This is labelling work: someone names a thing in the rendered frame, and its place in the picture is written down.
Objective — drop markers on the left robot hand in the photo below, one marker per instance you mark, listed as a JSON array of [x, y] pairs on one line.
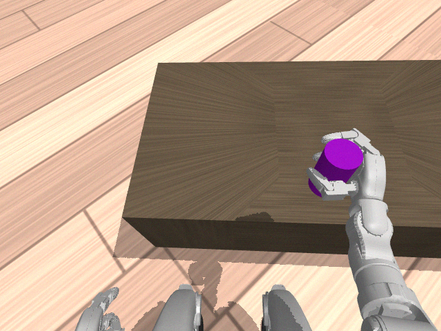
[[92, 318]]

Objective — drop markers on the right robot arm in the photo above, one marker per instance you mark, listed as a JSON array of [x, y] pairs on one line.
[[384, 300]]

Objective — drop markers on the can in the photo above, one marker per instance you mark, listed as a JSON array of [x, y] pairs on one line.
[[338, 161]]

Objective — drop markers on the right robot hand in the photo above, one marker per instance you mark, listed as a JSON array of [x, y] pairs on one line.
[[368, 181]]

